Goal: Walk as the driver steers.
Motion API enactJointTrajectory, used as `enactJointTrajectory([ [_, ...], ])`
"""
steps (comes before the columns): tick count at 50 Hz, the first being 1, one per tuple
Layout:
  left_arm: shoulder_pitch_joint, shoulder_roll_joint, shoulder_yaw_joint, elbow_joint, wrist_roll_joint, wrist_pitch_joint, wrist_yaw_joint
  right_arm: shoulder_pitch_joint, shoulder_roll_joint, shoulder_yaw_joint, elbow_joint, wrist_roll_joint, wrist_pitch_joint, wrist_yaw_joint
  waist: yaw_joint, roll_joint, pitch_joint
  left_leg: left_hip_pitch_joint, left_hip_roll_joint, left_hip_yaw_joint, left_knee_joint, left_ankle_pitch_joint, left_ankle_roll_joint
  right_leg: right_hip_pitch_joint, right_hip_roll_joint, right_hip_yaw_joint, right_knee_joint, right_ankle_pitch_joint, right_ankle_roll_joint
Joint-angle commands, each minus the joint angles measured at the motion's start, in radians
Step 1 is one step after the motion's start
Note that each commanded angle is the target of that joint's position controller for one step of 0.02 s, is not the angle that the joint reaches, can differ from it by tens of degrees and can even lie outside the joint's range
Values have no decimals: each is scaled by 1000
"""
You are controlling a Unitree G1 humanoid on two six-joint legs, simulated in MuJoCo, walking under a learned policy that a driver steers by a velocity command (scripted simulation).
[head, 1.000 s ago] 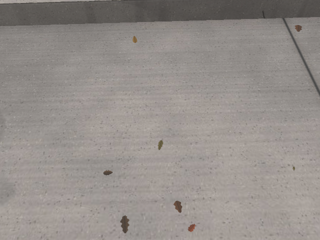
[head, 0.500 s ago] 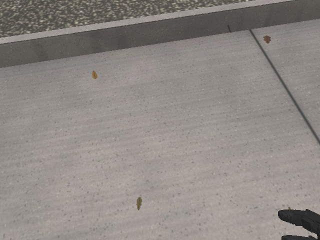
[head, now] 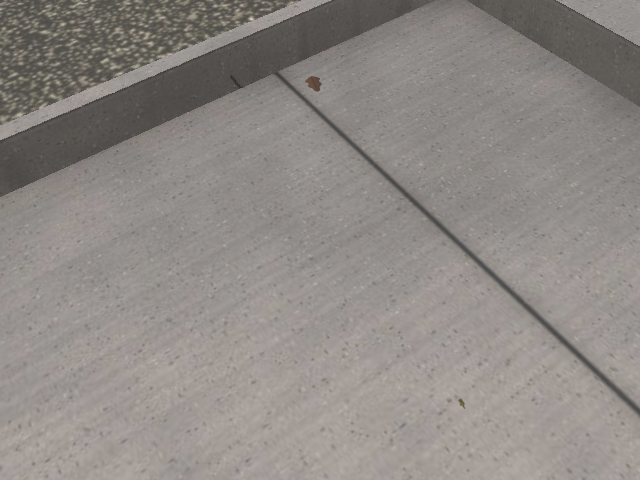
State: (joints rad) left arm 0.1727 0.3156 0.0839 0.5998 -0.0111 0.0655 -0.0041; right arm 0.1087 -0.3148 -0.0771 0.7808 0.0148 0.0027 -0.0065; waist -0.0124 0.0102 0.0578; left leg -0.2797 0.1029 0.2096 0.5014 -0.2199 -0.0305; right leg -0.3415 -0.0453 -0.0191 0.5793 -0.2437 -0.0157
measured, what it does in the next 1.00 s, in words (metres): walks ahead: left foot, then right foot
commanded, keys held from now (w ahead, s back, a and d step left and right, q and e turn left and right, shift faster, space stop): e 0.16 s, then no key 0.12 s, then w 0.44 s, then w+q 0.28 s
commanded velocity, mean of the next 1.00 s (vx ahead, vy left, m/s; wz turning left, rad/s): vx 0.26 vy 0.00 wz -0.16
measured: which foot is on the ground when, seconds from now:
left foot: down 0.00-0.00, up 0.02-0.42, down 0.44-0.86, up 0.88-1.00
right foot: down 0.00-0.46, up 0.48-0.84, down 0.86-1.00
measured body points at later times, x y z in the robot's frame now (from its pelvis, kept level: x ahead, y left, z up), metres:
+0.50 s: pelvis +0.05 +0.01 +0.00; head +0.06 +0.01 +0.45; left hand +0.25 +0.23 -0.10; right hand +0.11 -0.29 -0.10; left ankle +0.04 +0.12 -0.73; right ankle +0.02 -0.10 -0.71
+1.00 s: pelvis +0.24 -0.09 +0.01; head +0.27 -0.11 +0.45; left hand +0.44 +0.15 -0.08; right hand +0.25 -0.38 -0.12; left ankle +0.17 +0.07 -0.64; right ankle +0.27 -0.20 -0.73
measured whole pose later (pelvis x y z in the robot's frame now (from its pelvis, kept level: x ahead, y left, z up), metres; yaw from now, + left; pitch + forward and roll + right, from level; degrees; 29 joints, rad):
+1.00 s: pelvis +0.24 -0.09 +0.01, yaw -6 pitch +2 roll +0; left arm 0.18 0.26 0.05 0.67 0.00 -0.09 -0.02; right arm 0.35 -0.31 -0.06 0.81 0.04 -0.05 0.00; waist -0.03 0.04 0.03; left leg -0.42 0.06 -0.06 1.15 -0.36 0.01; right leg -0.31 0.00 -0.07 0.48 -0.20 -0.03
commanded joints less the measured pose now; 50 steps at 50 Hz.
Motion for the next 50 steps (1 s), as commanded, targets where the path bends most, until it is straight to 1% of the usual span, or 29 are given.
enactJointTrajectory([
  [1, 123, 280, 79, -63, 9, -12, 29, 30, -48, -4, -74, -55, -5, 11, -2, -356, -142, -343, -46, -5, 443, -439, -48, 379, -299, 471, -186, 641, -244],
  [2, 142, 260, 72, -73, 39, -35, 19, -66, -87, -18, -99, -41, -11, 2, 82, -251, -208, -405, -90, -197, 623, -470, -48, 312, -343, 538, -217, 579, -354],
  [3, 116, 233, 62, -64, 41, -55, 12, -95, -108, -25, -104, -14, -9, -4, 68, -168, -183, -422, -73, -240, 677, -388, -29, 294, -286, 453, -228, 514, -318],
  [4, 60, 206, 56, -63, 22, -65, 15, -70, -109, -29, -91, -8, -5, -12, 35, -132, -159, -429, -58, -255, 661, -299, -18, 271, -236, 387, -221, 455, -260],
  [5, 20, 172, 43, -71, 8, -65, 19, -58, -117, -34, -75, -19, -1, -21, 22, -113, -156, -419, -49, -265, 642, -245, -19, 255, -210, 358, -218, 429, -225],
  [6, -10, 165, 37, -78, 5, -61, 25, -45, -119, -36, -75, -27, 1, -24, 4, -128, -156, -375, -59, -261, 649, -202, -27, 213, -189, 335, -218, 457, -218],
  [8, -17, 154, 29, -86, 13, -56, 33, -20, -106, -35, -72, -20, 0, -20, -9, -137, -179, -325, -84, -257, 634, -147, -38, 196, -160, 317, -219, 469, -220],
  [14, -6, 146, 23, -72, 20, -46, 37, -37, -64, -11, -77, -12, 3, -5, 29, -157, -176, -201, -80, -249, 347, -134, -52, 188, -151, 325, -197, 371, -222],
  [16, 13, 141, 19, -58, 17, -43, 29, -32, -71, -9, -80, -5, -1, 5, 48, -162, -170, -144, -85, -229, 269, -137, -37, 146, -140, 358, -236, 53, -223],
  [18, 29, 142, 13, -38, 12, -45, 20, -37, -78, -9, -88, -1, -12, 17, 57, -184, -115, -111, -101, -204, 197, -173, -12, 95, -136, 415, -275, -232, -219],
  [21, 17, 120, -1, -20, 6, -52, 18, 50, -55, -4, -56, 0, -47, 31, -2, -141, -72, 69, -117, -170, -48, -70, 51, 2, -88, 424, -244, -374, -174],
  [22, 6, 87, -12, -22, 9, -59, 20, 111, -68, -6, -38, -9, -58, 28, -26, -108, -84, 170, -60, -239, -83, -76, 81, -64, -46, 397, -169, -363, -134],
  [23, -17, 19, -31, -35, 14, -68, 19, 223, -120, -14, -16, -25, -66, 22, -50, 46, -112, 280, 119, -448, -165, -142, 143, -182, 47, 264, 104, -345, -68],
  [24, -57, 53, -19, -92, -2, -88, 22, 271, -234, -43, 8, -38, -71, 30, -45, 244, -32, 276, 284, -804, -305, -360, 288, -420, 147, 94, 282, -365, -22],
  [25, -89, 124, 4, -84, -15, -105, 26, 239, -189, -36, -8, -32, -82, 26, -59, 169, 49, 248, 312, -861, -337, -453, 331, -499, 80, 157, 418, -323, -12],
  [26, -65, 130, 11, -66, -19, -115, 18, 208, -140, -22, -13, -19, -87, 14, -35, 145, 64, 268, 267, -777, -330, -454, 298, -538, 54, 166, 462, -231, -12],
  [28, -57, 99, 8, -46, -4, -124, 7, 196, -113, -12, -16, -6, -88, 5, -30, 132, 51, 310, 202, -643, -343, -331, 246, -566, 8, 123, 464, -104, 0],
  [30, -88, 54, -2, -45, 1, -135, -3, 223, -94, -4, -11, -11, -88, 1, -46, 115, 28, 294, 148, -513, -361, -130, 224, -508, -10, 74, 412, 13, 17],
  [34, -162, -12, -26, -61, -3, -146, -20, 260, -113, -6, -2, -3, -78, -1, -79, 115, 10, 229, 90, -344, -362, 91, 209, -348, 0, 4, 171, 139, 40],
  [38, -216, 7, -24, -78, -14, -155, -41, 319, -149, -13, 18, 12, -67, 4, -93, 122, 35, 193, 127, -353, -344, 126, 212, -216, 25, -9, 13, 160, 28],
  [41, -124, 63, 0, -62, -19, -164, -42, 292, -179, -23, 17, 21, -58, 1, -6, 135, 7, 206, 158, -380, -259, 291, 184, -58, 47, 3, -71, 137, -14],
  [42, -15, 96, 20, -28, -15, -163, -33, 284, -168, -19, 15, 20, -57, 0, 57, 115, -61, 180, 120, -341, -133, 434, 159, 109, 66, -10, -102, 139, -39],
  [43, 136, 142, 42, 6, -9, -161, -20, 280, -128, -5, 6, 8, -61, 1, 132, 87, -173, 74, 64, -295, 77, 428, 121, 352, 13, 32, -82, 144, -70],
  [44, 297, 229, 60, 23, 22, -152, -3, 306, -21, 27, -35, -20, -68, 2, 165, -116, -359, -197, -40, -236, 451, 78, 60, 685, -250, 345, -85, 31, -152],
  [45, 307, 238, 54, 28, 31, -151, -11, 376, 3, 36, -48, 14, -85, -1, 121, -341, -453, -378, -133, -317, 680, -370, 42, 724, -393, 750, -272, -196, -254],
  [46, 244, 146, 28, 31, 18, -155, -12, 313, -106, 4, -43, 39, -86, 0, 124, -229, -296, -463, -73, -356, 783, -309, 46, 606, -356, 664, -309, -298, -218],
  [47, 186, 104, 14, 36, 5, -156, -10, 245, -123, -3, -58, 38, -85, 3, 106, -187, -175, -488, -31, -326, 777, -217, 56, 482, -322, 500, -318, -239, -187],
  [48, 127, 77, 5, 40, 9, -158, -11, 220, -106, -3, -55, 26, -81, 1, 74, -125, -124, -452, 1, -316, 743, -140, 56, 377, -274, 397, -341, -137, -167],
  [50, 60, 41, -1, 51, 22, -171, -13, 237, -73, -7, -45, 20, -60, 6, 22, -144, -70, -370, 37, -322, 694, -47, 48, 243, -216, 236, -401, 11, -153],
])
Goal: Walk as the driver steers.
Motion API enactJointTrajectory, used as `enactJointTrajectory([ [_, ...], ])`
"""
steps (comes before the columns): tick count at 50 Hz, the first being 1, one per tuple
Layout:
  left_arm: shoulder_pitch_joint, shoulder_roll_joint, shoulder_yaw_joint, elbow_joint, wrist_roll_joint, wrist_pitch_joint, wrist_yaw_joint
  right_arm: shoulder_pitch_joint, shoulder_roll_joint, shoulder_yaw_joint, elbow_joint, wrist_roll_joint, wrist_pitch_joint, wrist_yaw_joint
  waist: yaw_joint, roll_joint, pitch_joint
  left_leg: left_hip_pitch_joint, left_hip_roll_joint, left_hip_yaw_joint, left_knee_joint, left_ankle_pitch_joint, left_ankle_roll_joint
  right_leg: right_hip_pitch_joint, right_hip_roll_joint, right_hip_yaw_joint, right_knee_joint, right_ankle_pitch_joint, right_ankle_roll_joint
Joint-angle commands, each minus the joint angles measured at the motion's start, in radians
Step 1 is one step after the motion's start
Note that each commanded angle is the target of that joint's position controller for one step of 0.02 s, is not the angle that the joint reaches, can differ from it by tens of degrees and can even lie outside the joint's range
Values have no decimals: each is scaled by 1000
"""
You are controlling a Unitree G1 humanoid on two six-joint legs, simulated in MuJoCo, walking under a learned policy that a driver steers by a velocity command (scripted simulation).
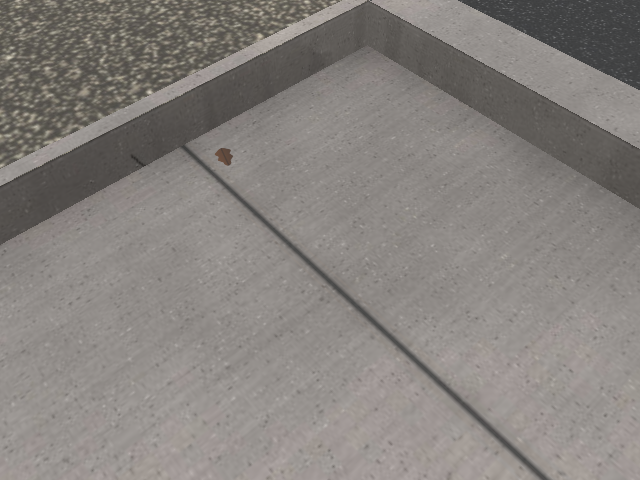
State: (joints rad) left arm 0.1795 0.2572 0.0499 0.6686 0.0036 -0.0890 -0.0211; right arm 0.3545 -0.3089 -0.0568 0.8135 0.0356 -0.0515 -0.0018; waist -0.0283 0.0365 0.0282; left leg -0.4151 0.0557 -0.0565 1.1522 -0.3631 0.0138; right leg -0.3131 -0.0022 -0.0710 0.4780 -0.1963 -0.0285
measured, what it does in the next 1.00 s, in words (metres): walks ahead, turning left: left foot, then right foot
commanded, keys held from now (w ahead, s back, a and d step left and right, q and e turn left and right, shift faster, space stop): w+q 0.04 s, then q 0.96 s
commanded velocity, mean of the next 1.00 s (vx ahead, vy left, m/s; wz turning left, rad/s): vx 0.13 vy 0.00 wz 0.55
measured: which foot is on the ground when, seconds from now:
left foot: up 0.00-0.32, down 0.34-0.80, up 0.82-1.00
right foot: down 0.00-0.34, up 0.36-0.78, down 0.80-1.00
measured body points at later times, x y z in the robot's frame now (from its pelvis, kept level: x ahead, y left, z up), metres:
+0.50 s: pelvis +0.19 +0.04 -0.01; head +0.25 +0.07 +0.44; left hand +0.28 +0.35 -0.12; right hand +0.42 -0.19 -0.09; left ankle +0.27 +0.13 -0.74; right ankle +0.17 -0.12 -0.65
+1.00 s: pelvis +0.26 +0.00 +0.00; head +0.30 +0.00 +0.45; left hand +0.22 +0.31 -0.08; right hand +0.55 -0.16 -0.09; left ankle +0.17 +0.11 -0.65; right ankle +0.33 -0.10 -0.74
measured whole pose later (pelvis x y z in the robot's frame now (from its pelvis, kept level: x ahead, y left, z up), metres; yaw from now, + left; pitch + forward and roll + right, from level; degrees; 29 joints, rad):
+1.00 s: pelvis +0.26 +0.00 +0.00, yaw +35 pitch +1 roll +1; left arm 0.16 0.26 0.06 0.71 0.02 0.01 0.04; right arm 0.20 -0.36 -0.11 0.61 0.02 0.07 -0.02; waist 0.01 0.04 0.04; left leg -0.55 -0.06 -0.08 1.12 -0.40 -0.09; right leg -0.26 -0.03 -0.02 0.46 -0.23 0.00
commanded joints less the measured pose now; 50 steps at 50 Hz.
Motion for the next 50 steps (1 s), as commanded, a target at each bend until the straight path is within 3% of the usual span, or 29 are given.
enactJointTrajectory([
  [1, 40, 94, 35, -9, 8, -26, 5, -1, -57, -25, -74, 0, 5, 3, 26, -162, -33, -219, 85, -50, 39, 118, -2, 187, -255, 242, -322, 19, -146],
  [5, 2, 120, 46, 21, 15, -37, 18, -68, -37, -26, -118, -19, 27, 0, -3, -105, 36, -259, 69, -45, -94, 215, -42, 139, -251, 57, -328, 399, -160],
  [8, -10, 153, 55, 31, 9, -18, 38, -158, -8, -11, -154, -28, 19, 24, 25, -97, 35, -170, 47, 35, -339, 385, -45, 123, -211, -72, -297, 494, -137],
  [10, 22, 178, 62, 49, 0, -4, 48, -213, -6, -10, -183, -30, 19, 43, 50, -88, 17, -144, 31, 65, -431, 418, -34, 178, -233, -87, -264, 543, -133],
  [14, 14, 218, 80, 55, -40, 27, 54, -209, -70, -39, -228, -34, 33, 65, 23, -114, -30, -100, -17, 105, -514, 276, 29, 303, -274, -96, -99, 693, -100],
  [16, -2, 208, 80, 47, -53, 42, 55, -55, -131, -75, -202, -34, 34, 57, -62, -85, -115, 111, -94, 142, -623, 308, 84, 282, -221, -128, 174, 735, -53],
  [17, 48, 178, 68, 43, -32, 38, 49, 16, -201, -99, -198, -34, 36, 33, -88, 34, -177, 317, -44, 33, -675, 659, 131, 137, -147, -142, 424, 474, 13],
  [18, 147, 58, 31, 17, 40, 36, 37, -23, -289, -103, -225, -41, 41, 11, 31, 288, -259, 591, 204, -321, -566, 1169, 287, -209, 11, -101, 785, -487, 85],
  [19, 172, 123, 26, 22, 20, 29, 24, -29, -264, -88, -271, -56, 28, 25, -8, 201, -488, 673, 333, -648, -693, 907, 443, -300, 74, 146, 970, -552, 96],
  [20, 67, 187, 43, 13, -16, 34, 20, -73, -207, -77, -281, -46, 23, 33, -41, 59, -410, 607, 282, -547, -753, 710, 396, -353, 27, 188, 972, -445, 80],
  [21, 10, 177, 39, -6, -16, 41, 28, -119, -170, -66, -274, -25, 24, 30, -18, 6, -287, 492, 232, -458, -774, 557, 336, -385, -3, 175, 899, -353, 72],
  [22, -9, 168, 37, 1, -2, 52, 41, -155, -140, -57, -276, -15, 29, 22, 5, -36, -207, 372, 192, -402, -795, 479, 294, -370, -34, 176, 825, -297, 73],
  [23, -11, 174, 40, -3, 3, 63, 48, -186, -132, -53, -281, -22, 36, 14, 32, -17, -168, 263, 163, -364, -817, 454, 275, -312, -46, 181, 758, -263, 73],
  [24, -1, 172, 41, 1, 4, 72, 49, -203, -136, -53, -289, -36, 41, 9, 50, 8, -156, 192, 137, -339, -832, 455, 260, -252, -38, 171, 713, -243, 73],
  [26, 16, 138, 32, 15, 8, 77, 53, -206, -150, -61, -290, -45, 44, -1, 57, 31, -166, 151, 110, -297, -827, 527, 254, -205, -18, 152, 600, -225, 89],
  [29, -12, 120, 23, 16, 7, 82, 59, -192, -171, -70, -287, -34, 58, -22, 42, 41, -192, 149, 91, -302, -818, 432, 242, -185, -3, 165, 474, -168, 113],
  [33, -57, 123, 24, 7, -1, 84, 53, -209, -165, -70, -298, -34, 78, -29, 22, 92, -156, 100, 58, -352, -836, 148, 205, -143, 16, 174, 344, -112, 113],
  [37, -61, 133, 32, -1, -9, 62, 39, -196, -156, -69, -301, -31, 91, -23, 9, 134, -147, 152, 59, -435, -796, 161, 188, -86, 35, 172, 180, -135, 85],
  [39, -4, 137, 42, 17, -9, 52, 31, -213, -147, -66, -305, -17, 99, -25, 48, 133, -143, 133, 24, -436, -741, 186, 150, 34, 33, 150, -32, -26, 53],
  [40, 25, 183, 57, 22, 2, 52, 32, -187, -120, -58, -305, -15, 99, -27, 46, 74, -152, 61, -24, -392, -665, 92, 103, 140, -73, 221, -108, 19, 12],
  [41, -2, 281, 77, 11, 24, 63, 39, -139, -77, -48, -319, -17, 96, -23, -14, -197, -133, -115, -168, -200, -458, -156, 35, 217, -295, 447, -149, 144, -108],
  [42, -6, 259, 76, 7, 51, 65, 36, -166, -145, -69, -329, -23, 82, -21, 17, -322, -100, -215, -200, -95, -213, -265, -16, 153, -406, 600, -194, 241, -234],
  [43, -54, 206, 61, -19, 43, 63, 42, -151, -199, -89, -307, -27, 79, -19, 6, -227, -93, -211, -149, -114, -66, -205, -40, 138, -387, 532, -172, 263, -232],
  [44, -94, 167, 52, -27, 27, 65, 48, -133, -194, -93, -280, -22, 87, -19, -9, -174, -81, -208, -140, -98, -9, -146, -57, 132, -320, 425, -149, 268, -185],
  [45, -109, 147, 45, -33, 11, 67, 52, -115, -168, -88, -262, -23, 99, -23, -8, -159, -74, -221, -132, -85, 46, -99, -77, 151, -273, 352, -134, 266, -155],
  [46, -105, 139, 40, -32, 2, 70, 56, -110, -140, -80, -259, -22, 108, -21, 0, -160, -62, -237, -124, -73, 88, -70, -92, 160, -259, 308, -132, 297, -156],
  [48, -76, 146, 40, -27, 9, 83, 63, -154, -104, -65, -280, -10, 111, -16, 26, -180, -51, -242, -104, -12, 32, -27, -110, 185, -227, 228, -144, 308, -163],
  [50, -31, 166, 49, -18, 14, 93, 68, -216, -86, -55, -307, -7, 108, -13, 66, -207, -64, -251, -76, 11, -75, -23, -123, 262, -246, 210, -140, 332, -179],
])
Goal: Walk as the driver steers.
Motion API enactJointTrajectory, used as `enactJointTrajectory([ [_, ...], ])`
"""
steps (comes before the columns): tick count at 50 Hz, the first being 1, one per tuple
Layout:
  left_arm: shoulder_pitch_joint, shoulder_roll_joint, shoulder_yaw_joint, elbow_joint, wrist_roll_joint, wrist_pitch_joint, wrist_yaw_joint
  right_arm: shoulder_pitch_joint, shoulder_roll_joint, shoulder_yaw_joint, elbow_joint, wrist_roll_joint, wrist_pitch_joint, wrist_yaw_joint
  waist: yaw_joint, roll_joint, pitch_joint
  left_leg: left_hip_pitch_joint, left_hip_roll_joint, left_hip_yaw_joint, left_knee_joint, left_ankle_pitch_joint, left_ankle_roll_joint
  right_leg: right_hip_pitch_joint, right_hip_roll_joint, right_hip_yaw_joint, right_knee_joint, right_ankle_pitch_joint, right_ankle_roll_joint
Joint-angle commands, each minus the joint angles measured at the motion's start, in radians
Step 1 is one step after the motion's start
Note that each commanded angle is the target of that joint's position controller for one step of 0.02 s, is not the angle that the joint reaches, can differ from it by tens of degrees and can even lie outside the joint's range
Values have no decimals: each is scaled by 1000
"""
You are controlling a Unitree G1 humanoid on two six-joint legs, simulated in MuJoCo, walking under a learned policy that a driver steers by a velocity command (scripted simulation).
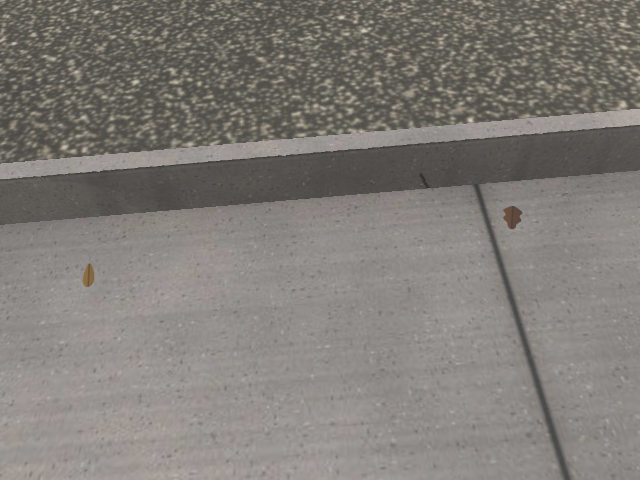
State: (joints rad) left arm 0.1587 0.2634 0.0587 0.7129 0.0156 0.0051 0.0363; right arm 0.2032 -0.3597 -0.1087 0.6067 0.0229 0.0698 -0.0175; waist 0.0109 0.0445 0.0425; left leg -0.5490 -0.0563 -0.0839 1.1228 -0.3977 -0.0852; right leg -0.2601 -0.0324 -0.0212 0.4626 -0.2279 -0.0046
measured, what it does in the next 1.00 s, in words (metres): walks ahead, turning left: left foot, then right foot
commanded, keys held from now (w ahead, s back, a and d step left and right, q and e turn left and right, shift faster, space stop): q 0.48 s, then w+q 0.08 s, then w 0.44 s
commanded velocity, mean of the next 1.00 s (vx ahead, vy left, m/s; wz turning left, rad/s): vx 0.16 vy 0.00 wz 0.45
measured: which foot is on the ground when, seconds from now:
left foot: up 0.00-0.20, down 0.22-0.66, up 0.68-1.00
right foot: down 0.00-0.22, up 0.24-0.64, down 0.66-1.00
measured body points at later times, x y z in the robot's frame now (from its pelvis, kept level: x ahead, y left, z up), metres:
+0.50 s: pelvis -0.01 +0.04 +0.00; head +0.02 +0.08 +0.45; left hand +0.06 +0.37 -0.11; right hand +0.23 -0.18 -0.07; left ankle -0.02 +0.14 -0.74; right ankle +0.05 -0.11 -0.68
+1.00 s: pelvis +0.10 +0.08 +0.00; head +0.14 +0.08 +0.45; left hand -0.03 +0.33 -0.12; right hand +0.40 -0.04 -0.09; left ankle +0.16 +0.28 -0.70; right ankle +0.06 -0.08 -0.74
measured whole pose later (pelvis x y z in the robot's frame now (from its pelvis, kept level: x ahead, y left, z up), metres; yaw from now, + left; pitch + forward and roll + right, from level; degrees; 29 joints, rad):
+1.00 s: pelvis +0.10 +0.08 +0.00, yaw +26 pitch +2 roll +0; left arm 0.44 0.27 0.05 0.81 -0.02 -0.06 0.00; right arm 0.13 -0.28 -0.05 0.63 0.02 -0.05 0.03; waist 0.10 0.03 0.01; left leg -0.58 0.05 -0.02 0.66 -0.12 -0.03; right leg 0.01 -0.02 0.01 0.26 -0.31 0.00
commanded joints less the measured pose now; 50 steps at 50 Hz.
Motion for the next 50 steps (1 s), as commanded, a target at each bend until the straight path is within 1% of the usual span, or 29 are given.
enactJointTrajectory([
  [1, -1, 174, 45, -60, 1, 2, 10, -77, -28, 2, -108, 2, -14, 6, 36, -223, -92, -91, 52, 47, -100, 2, -26, 226, -228, 150, -119, 373, -208],
  [4, -15, 215, 61, -61, -8, 7, 0, -87, -18, 12, -122, -3, -13, 18, 41, -241, -113, 43, 75, 95, -256, -21, -8, 191, -256, 104, -115, 404, -212],
  [7, -18, 230, 69, -53, -24, 4, -13, -66, -40, 3, -120, 0, -6, 28, 33, -251, -117, 132, 67, 133, -397, 6, 23, 181, -279, 85, -90, 405, -202],
  [9, -38, 231, 70, -48, -44, 2, -15, -15, -36, -3, -103, 0, -3, 34, -8, -235, -118, 236, 50, 159, -584, 126, 69, 154, -273, 50, -28, 381, -162],
  [10, -17, 208, 65, -35, -50, -1, -16, 25, -48, -12, -87, -2, -3, 31, -25, -202, -127, 340, 29, 156, -691, 218, 103, 102, -248, 11, 38, 316, -114],
  [11, 34, 164, 55, -18, -32, -5, -21, 64, -104, -31, -83, -1, -6, 21, -25, -54, -148, 510, 102, 22, -747, 441, 149, -43, -186, -74, 203, 142, -30],
  [12, 27, 88, 25, -66, 33, -8, -28, 73, -230, -52, -111, -10, -12, 4, 8, 291, -153, 663, 383, -359, -708, 884, 295, -367, -43, -132, 527, -433, 77],
  [13, -88, 143, 40, -96, 13, -14, -15, 98, -199, -41, -116, -51, -38, 18, -92, 216, -216, 562, 457, -444, -746, 818, 452, -418, 12, 40, 694, -481, 88],
  [14, -114, 175, 51, -97, -13, -9, -9, 62, -167, -29, -105, -52, -57, 22, -73, 129, -163, 528, 396, -354, -765, 712, 421, -432, -9, 74, 752, -405, 78],
  [15, -101, 176, 55, -87, -17, -5, -4, 7, -140, -22, -96, -33, -65, 16, -40, 99, -123, 493, 335, -287, -766, 624, 362, -437, -21, 85, 730, -312, 70],
  [16, -88, 177, 58, -70, -8, -1, 4, -30, -113, -12, -101, -17, -63, 9, -27, 73, -113, 475, 298, -257, -766, 581, 324, -430, -27, 92, 704, -250, 72],
  [17, -69, 177, 60, -67, -1, 0, 5, -60, -109, -6, -103, -10, -58, 2, -7, 79, -110, 435, 275, -235, -767, 605, 315, -393, -15, 89, 700, -196, 80],
  [19, -40, 157, 56, -58, -7, -3, -2, -66, -101, 0, -104, -20, -53, -8, 6, 88, -137, 416, 248, -218, -770, 603, 316, -341, 12, 79, 675, -134, 92],
  [24, -80, 121, 39, -71, -12, -8, -9, -44, -125, -10, -92, -16, -44, -17, -23, 99, -128, 409, 225, -279, -757, 437, 314, -276, 41, 96, 408, -112, 100],
  [25, -77, 124, 38, -72, -14, -11, -14, -35, -128, -11, -89, -14, -43, -16, -29, 100, -138, 395, 219, -304, -773, 297, 318, -250, 47, 95, 364, -113, 95],
  [27, -89, 135, 41, -82, -25, -22, -27, -24, -130, -11, -85, -8, -44, -9, -42, 123, -108, 341, 207, -372, -817, -12, 324, -207, 59, 91, 282, -137, 75],
  [28, -90, 142, 44, -87, -30, -31, -32, -22, -132, -10, -82, -7, -46, -5, -42, 135, -92, 320, 205, -405, -828, -95, 325, -184, 66, 89, 245, -158, 63],
  [30, -57, 144, 46, -81, -39, -51, -44, -22, -119, -2, -74, -8, -50, 1, -30, 141, -86, 294, 201, -427, -820, -157, 315, -104, 64, 72, 159, -158, 35],
  [32, 16, 117, 44, -54, -37, -71, -52, -32, -84, 14, -66, -6, -51, 0, 18, 105, -81, 213, 155, -406, -773, -209, 272, 75, 55, 45, -25, -24, -1],
  [33, 67, 122, 45, -41, -25, -79, -50, -23, -36, 30, -62, -12, -56, -2, 38, 59, -97, 135, 109, -360, -688, -230, 225, 200, -3, 96, -71, -36, -27],
  [34, 157, 180, 52, -29, 0, -85, -43, -26, 36, 53, -75, -17, -63, -1, 56, -114, -122, -7, 0, -199, -412, -225, 150, 314, -188, 336, -158, -235, -98],
  [35, 210, 268, 74, -3, 22, -92, -56, -72, -15, 37, -123, 3, -79, -8, 57, -266, -26, -210, -69, -106, -222, -233, 122, 260, -335, 686, -288, -482, -238],
  [36, 156, 225, 65, -13, 3, -100, -54, -69, -83, 16, -109, 6, -92, -11, 36, -216, 61, -278, 1, -135, -107, -152, 113, 215, -356, 698, -303, -557, -271],
  [37, 129, 177, 51, -17, -16, -101, -43, -47, -95, 10, -83, 2, -99, -6, 19, -204, 83, -300, 18, -128, -76, -67, 106, 223, -307, 609, -297, -507, -239],
  [38, 124, 160, 44, -19, -22, -99, -36, -30, -83, 10, -64, -8, -103, -2, 13, -193, 65, -304, 32, -101, -64, -11, 97, 251, -264, 530, -293, -435, -207],
  [39, 132, 153, 39, -13, -24, -96, -30, -43, -69, 12, -63, -12, -112, 6, 19, -181, 64, -314, 54, -83, -72, 54, 89, 262, -243, 472, -297, -351, -192],
  [41, 163, 147, 32, -4, -17, -98, -25, -78, -23, 26, -62, -16, -127, 18, 36, -169, 44, -274, 84, -7, -94, 165, 72, 244, -201, 357, -318, -183, -182],
  [46, 219, 177, 32, 23, -29, -86, -25, -196, 47, 56, -85, -9, -145, 37, 88, -175, 43, -117, 98, 85, -386, 288, 46, 177, -159, 187, -330, 49, -178],
  [50, 266, 213, 37, 50, -44, -75, -34, -235, 23, 52, -91, 6, -153, 59, 93, -184, 54, 12, 78, 106, -536, 297, 73, 174, -205, 178, -310, 105, -176],
])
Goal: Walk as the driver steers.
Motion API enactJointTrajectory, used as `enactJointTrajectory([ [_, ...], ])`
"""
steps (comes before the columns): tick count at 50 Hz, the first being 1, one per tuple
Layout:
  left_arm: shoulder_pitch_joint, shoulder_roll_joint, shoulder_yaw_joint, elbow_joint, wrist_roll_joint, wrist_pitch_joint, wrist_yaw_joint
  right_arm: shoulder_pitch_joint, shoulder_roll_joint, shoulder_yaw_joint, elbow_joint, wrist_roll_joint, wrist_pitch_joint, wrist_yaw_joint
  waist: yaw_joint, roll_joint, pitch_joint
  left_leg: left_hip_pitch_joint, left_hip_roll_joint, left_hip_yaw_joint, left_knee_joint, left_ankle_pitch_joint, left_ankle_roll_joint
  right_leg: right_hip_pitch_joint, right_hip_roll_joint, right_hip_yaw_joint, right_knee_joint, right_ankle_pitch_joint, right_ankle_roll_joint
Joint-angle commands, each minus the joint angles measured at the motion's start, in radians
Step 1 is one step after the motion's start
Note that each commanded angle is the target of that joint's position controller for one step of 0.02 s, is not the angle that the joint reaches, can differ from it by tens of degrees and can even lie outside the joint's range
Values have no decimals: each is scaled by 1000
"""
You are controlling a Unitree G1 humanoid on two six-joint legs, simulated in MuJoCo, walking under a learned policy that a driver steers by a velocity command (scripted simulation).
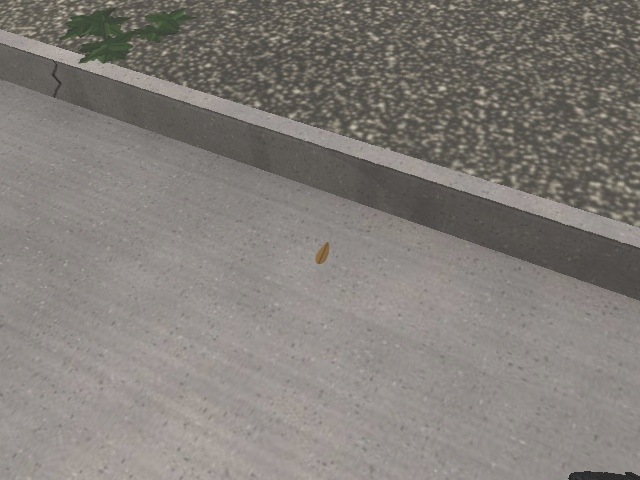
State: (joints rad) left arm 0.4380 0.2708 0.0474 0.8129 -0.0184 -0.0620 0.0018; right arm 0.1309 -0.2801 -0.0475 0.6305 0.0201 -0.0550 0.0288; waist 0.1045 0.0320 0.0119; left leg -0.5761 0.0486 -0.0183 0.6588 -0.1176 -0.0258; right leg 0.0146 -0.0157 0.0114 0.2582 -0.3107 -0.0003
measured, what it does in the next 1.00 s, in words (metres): walks ahead: left foot, then right foot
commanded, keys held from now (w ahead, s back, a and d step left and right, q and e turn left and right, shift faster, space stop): w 0.86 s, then w+e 0.14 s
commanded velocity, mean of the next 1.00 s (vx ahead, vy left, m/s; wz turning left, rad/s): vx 0.49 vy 0.00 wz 0.00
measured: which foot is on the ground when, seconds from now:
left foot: up 0.00-0.08, down 0.10-0.62, up 0.64-1.00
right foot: down 0.00-0.12, up 0.14-0.60, down 0.62-1.00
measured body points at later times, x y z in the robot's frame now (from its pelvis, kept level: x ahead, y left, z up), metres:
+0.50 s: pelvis +0.26 +0.04 +0.00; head +0.29 +0.05 +0.45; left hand +0.48 +0.28 -0.08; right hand +0.27 -0.24 -0.12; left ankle +0.16 +0.14 -0.74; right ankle +0.46 -0.11 -0.70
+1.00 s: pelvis +0.55 +0.01 +0.00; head +0.58 +0.00 +0.45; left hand +0.57 +0.29 -0.12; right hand +0.76 -0.23 -0.08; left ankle +0.74 +0.18 -0.69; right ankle +0.48 -0.08 -0.74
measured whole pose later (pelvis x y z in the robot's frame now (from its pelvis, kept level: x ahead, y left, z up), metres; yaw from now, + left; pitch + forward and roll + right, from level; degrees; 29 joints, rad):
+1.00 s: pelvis +0.55 +0.01 +0.00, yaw -2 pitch +1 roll -2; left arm 0.37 0.28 0.04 0.82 -0.02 -0.08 -0.01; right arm 0.07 -0.28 -0.03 0.72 0.00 -0.08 0.02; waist 0.09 0.05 0.03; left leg -0.63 0.10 -0.07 0.62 0.05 -0.04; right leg -0.04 0.07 -0.01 0.23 -0.21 -0.05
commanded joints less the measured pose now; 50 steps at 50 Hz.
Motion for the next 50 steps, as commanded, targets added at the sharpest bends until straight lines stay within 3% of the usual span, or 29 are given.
enactJointTrajectory([
  [1, -13, 212, 50, -45, -14, -5, 0, -154, -70, -13, -114, 12, -30, 16, -17, -176, 85, 64, -29, 37, -98, 7, 32, -84, -240, 151, -95, 219, -175],
  [3, -35, 226, 53, -41, -18, 4, 3, -58, -107, -33, -90, 9, -30, 13, -95, -172, 33, 224, -59, 57, -161, 4, 77, -70, -238, 114, 14, 473, -145],
  [4, -29, 206, 46, -39, -15, 5, 4, 70, -146, -55, -48, 6, -27, 5, -160, -139, -53, 411, -80, 71, -188, 2, 108, -98, -191, 58, 182, 626, -119],
  [5, -33, 165, 27, -56, 4, 2, 6, 242, -192, -74, -13, 2, -22, -7, -241, -89, -186, 686, 20, -32, -160, -29, 151, -251, -148, 18, 432, 526, -82],
  [6, 40, 52, -9, -105, 13, -12, 7, 342, -305, -94, 5, -23, -16, -11, -217, 207, -335, 994, 302, -522, -242, -270, 298, -614, 11, -33, 837, 37, -5],
  [7, 4, 114, 4, -96, -4, -34, 7, 347, -225, -71, 8, -16, -20, -6, -233, 214, -349, 946, 332, -738, -381, -405, 321, -722, 25, 107, 977, -237, -11],
  [8, -74, 176, 25, -119, -31, -42, -2, 272, -177, -51, 12, -12, -22, -6, -212, 166, -189, 834, 308, -597, -393, -402, 286, -807, -34, 96, 1026, -171, -26],
  [9, -124, 170, 21, -127, -28, -45, -4, 213, -152, -42, 7, -12, -21, -6, -188, 99, -106, 712, 265, -472, -403, -303, 268, -794, -77, 67, 999, -85, -34],
  [10, -148, 155, 20, -128, -8, -45, -5, 165, -129, -35, 8, -18, -22, -3, -160, 54, -48, 608, 221, -389, -429, -205, 262, -771, -102, 58, 946, -17, -30],
  [12, -116, 129, 20, -111, 1, -29, -11, 110, -103, -28, 6, -28, -31, -2, -105, 80, -22, 479, 169, -285, -485, -70, 257, -673, -133, 61, 889, 64, -16],
  [14, -113, 104, 15, -106, 6, -12, -12, 106, -109, -30, 25, -19, -46, -3, -84, 62, -2, 427, 159, -215, -520, 31, 271, -665, -135, 47, 847, 104, 6],
  [17, -219, 92, 8, -142, 18, -9, -7, 134, -128, -35, 58, -16, -53, -10, -102, 23, 47, 417, 142, -139, -544, 125, 269, -715, -133, 41, 673, 240, 32],
  [20, -341, 65, -6, -173, 13, -26, -22, 176, -151, -38, 84, -11, -45, -20, -145, 17, 68, 411, 112, -69, -551, 141, 237, -657, -96, 6, 447, 404, 25],
  [22, -413, 63, -10, -194, 6, -33, -33, 227, -173, -42, 111, -4, -39, -24, -175, 8, 79, 445, 132, -70, -548, 115, 234, -634, -75, -4, 365, 451, 17],
  [25, -476, 81, -6, -225, 2, -38, -50, 272, -180, -45, 146, 3, -24, -28, -181, 8, 90, 568, 180, -82, -501, 149, 220, -666, -62, 12, 285, 408, -16],
  [28, -449, 109, 5, -231, 6, -39, -59, 275, -200, -52, 163, 1, -5, -35, -145, 32, 49, 666, 203, -84, -402, 357, 192, -597, -28, -9, 251, 281, -56],
  [29, -387, 131, 16, -218, 8, -39, -55, 264, -210, -54, 164, -2, 1, -37, -107, 49, 0, 676, 190, -72, -316, 533, 180, -497, 4, -38, 248, 244, -77],
  [30, -244, 168, 38, -180, 8, -36, -46, 252, -200, -48, 163, -7, 9, -40, -30, 40, -95, 641, 143, -34, -139, 656, 155, -299, 33, -69, 229, 259, -109],
  [31, -65, 226, 56, -145, 16, -31, -34, 262, -162, -29, 142, -27, 9, -44, 37, -15, -246, 449, 95, -8, 136, 458, 121, 25, -94, 61, 291, 312, -163],
  [32, 3, 317, 76, -125, 26, -28, -35, 405, -28, 11, 120, -22, -11, -32, -30, -285, -399, 27, -96, 4, 534, -197, 43, 403, -348, 567, 211, 68, -337],
  [33, 17, 213, 51, -126, 13, -24, -34, 347, -109, -2, 141, -5, -33, -24, 16, -249, -427, -93, -101, -135, 653, -451, 46, 415, -367, 751, 70, -52, -334],
  [34, -59, 181, 37, -131, 13, -22, -28, 240, -171, -21, 107, 25, -46, -18, 10, -188, -248, -175, -44, -120, 681, -393, 55, 286, -339, 597, 46, -57, -286],
  [35, -123, 166, 32, -138, 15, -20, -24, 174, -163, -16, 88, 23, -53, -20, -19, -103, -149, -160, 9, -82, 633, -302, 59, 138, -301, 476, 28, 28, -261],
  [36, -169, 146, 26, -138, 21, -20, -26, 138, -151, -16, 81, 5, -52, -22, -49, -61, -72, -135, 42, -65, 565, -243, 54, 7, -264, 389, -1, 139, -252],
  [37, -194, 126, 19, -142, 33, -26, -27, 155, -142, -19, 87, -4, -44, -23, -84, -82, -57, -70, 71, -72, 524, -199, 50, -75, -236, 332, -30, 209, -245],
  [38, -205, 121, 19, -140, 32, -30, -29, 181, -121, -15, 97, -7, -35, -22, -104, -97, -58, -25, 77, -70, 501, -180, 42, -119, -222, 302, -59, 242, -251],
  [41, -199, 142, 26, -110, 17, -50, -28, 164, -84, -4, 92, -17, -10, -29, -124, -92, -18, -30, 92, -51, 401, -127, 10, -196, -209, 200, -121, 330, -267],
  [46, -132, 172, 34, -69, 5, -36, -9, -38, -58, 7, 35, -23, -26, -22, -65, -72, 38, -29, 59, -26, 49, 160, -12, -194, -144, 98, -141, 336, -220],
  [50, -51, 202, 44, -31, -6, -19, 2, -161, -69, 5, 4, -10, -48, -1, -27, -83, 54, 22, 14, -29, -112, 220, -17, -138, -174, 140, -97, 276, -204],
])
Next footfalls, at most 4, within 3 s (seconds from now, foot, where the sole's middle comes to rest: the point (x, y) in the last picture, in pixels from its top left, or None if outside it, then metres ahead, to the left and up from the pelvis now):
0.10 left None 0.20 0.14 -0.78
0.62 right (420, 464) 0.52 -0.09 -0.78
1.12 left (318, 335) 0.81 0.15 -0.78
1.62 right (440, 293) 0.95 -0.14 -0.78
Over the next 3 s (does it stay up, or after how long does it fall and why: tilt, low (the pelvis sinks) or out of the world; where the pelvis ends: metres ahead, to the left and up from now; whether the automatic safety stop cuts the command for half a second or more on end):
stays up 1.32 -0.36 0.17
